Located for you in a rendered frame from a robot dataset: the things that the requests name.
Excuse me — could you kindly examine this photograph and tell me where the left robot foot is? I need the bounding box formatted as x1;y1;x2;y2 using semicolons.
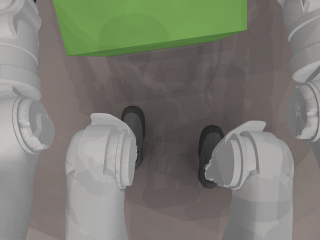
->
121;106;145;170

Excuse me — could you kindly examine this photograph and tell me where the robot right upper arm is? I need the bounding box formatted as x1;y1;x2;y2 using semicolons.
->
285;79;320;169

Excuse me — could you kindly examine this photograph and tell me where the robot left upper arm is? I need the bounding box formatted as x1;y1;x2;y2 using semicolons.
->
0;96;55;240

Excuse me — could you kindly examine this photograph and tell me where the carton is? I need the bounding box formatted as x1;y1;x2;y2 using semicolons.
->
52;0;247;57

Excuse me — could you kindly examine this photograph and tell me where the right robot forearm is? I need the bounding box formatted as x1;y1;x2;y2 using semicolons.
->
277;0;320;83

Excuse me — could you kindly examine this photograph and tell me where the robot left shin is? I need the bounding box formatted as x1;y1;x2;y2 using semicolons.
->
65;113;138;176

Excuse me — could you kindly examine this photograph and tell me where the left robot forearm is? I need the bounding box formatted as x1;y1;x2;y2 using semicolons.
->
0;0;42;101

